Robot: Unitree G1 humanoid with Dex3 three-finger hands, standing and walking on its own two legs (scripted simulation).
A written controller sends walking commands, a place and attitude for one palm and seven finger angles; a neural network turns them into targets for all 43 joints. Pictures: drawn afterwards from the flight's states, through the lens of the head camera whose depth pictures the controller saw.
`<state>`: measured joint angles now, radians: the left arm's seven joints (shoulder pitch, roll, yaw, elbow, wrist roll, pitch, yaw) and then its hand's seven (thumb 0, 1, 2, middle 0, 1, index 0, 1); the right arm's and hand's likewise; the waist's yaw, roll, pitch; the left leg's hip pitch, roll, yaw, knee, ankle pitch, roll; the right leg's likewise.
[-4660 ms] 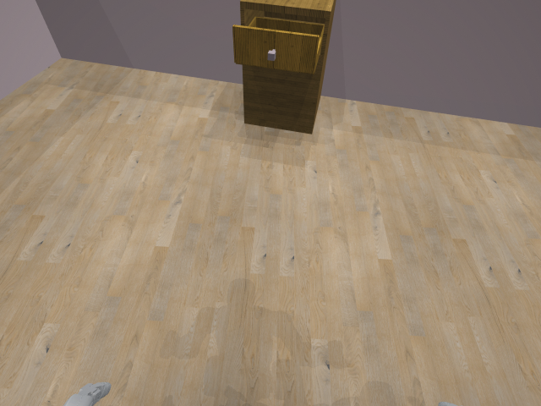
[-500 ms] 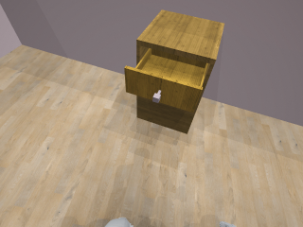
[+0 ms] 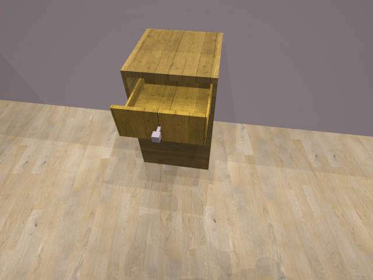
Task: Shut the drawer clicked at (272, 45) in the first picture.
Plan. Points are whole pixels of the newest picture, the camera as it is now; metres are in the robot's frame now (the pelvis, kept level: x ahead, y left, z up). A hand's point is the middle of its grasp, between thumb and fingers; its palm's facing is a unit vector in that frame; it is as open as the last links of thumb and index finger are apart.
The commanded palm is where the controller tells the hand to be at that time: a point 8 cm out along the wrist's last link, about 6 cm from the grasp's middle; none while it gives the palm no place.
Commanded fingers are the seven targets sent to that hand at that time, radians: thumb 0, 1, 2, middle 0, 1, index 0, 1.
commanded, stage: take the last steps up to it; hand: left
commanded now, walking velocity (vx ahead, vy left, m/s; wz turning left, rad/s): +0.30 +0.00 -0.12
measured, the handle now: (157, 133) +0.67 +0.17 -0.19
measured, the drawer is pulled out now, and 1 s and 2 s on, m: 0.21 0.21 0.21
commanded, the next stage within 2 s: come to a stop and stand still in 1.02 s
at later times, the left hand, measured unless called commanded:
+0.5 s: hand out of the picture +0.10 +0.14 -0.16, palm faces +0.04 -0.97 -0.23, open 7.2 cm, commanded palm none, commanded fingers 0.00 0.90 0.90 -0.20 -0.30 -0.20 -0.30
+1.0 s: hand (121, 266) +0.19 +0.19 -0.19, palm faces +0.07 -0.98 -0.16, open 7.3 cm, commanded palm none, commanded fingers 0.00 0.90 0.90 -0.20 -0.30 -0.20 -0.30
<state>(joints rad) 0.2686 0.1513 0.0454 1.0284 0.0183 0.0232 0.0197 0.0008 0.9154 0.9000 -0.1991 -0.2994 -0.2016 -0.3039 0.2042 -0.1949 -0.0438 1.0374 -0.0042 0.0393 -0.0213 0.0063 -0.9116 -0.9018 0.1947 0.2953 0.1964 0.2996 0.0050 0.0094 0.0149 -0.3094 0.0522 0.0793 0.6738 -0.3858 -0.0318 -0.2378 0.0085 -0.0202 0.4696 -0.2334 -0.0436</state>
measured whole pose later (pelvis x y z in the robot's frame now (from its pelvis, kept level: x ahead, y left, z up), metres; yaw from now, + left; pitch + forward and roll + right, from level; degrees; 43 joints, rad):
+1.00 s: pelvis +0.21 +0.02 -0.01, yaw -2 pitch -3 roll +1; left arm 0.32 0.17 0.06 1.11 0.02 -0.01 0.01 0.00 0.91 0.90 -0.20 -0.30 -0.20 -0.30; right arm 0.18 -0.14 -0.03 1.02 -0.01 -0.06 -0.02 0.00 -0.92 -0.90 0.20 0.30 0.20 0.30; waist 0.04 -0.06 0.09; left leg -0.22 -0.05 0.11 0.49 -0.23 0.09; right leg -0.40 -0.05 0.00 1.14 -0.40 -0.03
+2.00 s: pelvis +0.25 -0.02 +0.00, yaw -1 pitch -2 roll +0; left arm 0.32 0.13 0.00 1.14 0.02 -0.01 0.04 0.00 0.91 0.90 -0.20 -0.30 -0.20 -0.30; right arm 0.30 -0.14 0.01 1.11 -0.01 0.00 -0.01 0.01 -0.90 -0.90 0.19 0.30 0.20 0.30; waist 0.01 0.00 0.03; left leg -0.17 0.00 0.07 0.43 -0.24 0.01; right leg -0.25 -0.01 -0.05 0.41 -0.13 -0.02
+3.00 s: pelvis +0.27 -0.03 -0.02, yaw +1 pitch +4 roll +1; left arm 0.33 0.17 0.06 0.28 -0.18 -0.24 -0.01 0.02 0.95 0.90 -0.27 -0.38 -0.27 -0.39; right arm 0.25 -0.29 -0.03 0.79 0.02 -0.29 -0.07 0.03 -0.92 -0.90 0.20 0.30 0.20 0.30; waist -0.04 0.04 -0.07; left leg -0.34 0.00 0.03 0.62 -0.36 0.00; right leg -0.43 -0.03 -0.09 0.65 -0.30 -0.03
